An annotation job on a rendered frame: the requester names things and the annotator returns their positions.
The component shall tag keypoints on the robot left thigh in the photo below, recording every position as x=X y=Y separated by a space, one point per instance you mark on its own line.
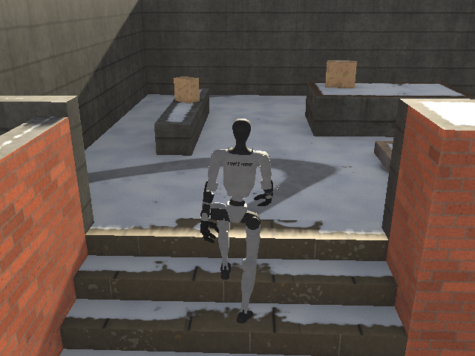
x=218 y=212

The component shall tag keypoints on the left robot forearm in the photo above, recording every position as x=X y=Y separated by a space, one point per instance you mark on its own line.
x=207 y=204

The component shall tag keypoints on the left robot hand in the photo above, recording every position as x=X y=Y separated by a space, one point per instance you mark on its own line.
x=206 y=233

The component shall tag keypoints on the robot right upper arm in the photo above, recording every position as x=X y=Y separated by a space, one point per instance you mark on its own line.
x=265 y=166

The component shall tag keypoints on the robot left upper arm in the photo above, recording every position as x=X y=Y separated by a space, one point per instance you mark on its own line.
x=214 y=167

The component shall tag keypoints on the right robot hand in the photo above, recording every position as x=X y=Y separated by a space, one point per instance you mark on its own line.
x=262 y=196

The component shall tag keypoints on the humanoid robot head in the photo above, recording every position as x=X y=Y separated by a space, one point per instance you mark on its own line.
x=241 y=130

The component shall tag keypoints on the right robot forearm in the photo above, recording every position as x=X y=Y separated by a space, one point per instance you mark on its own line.
x=269 y=192

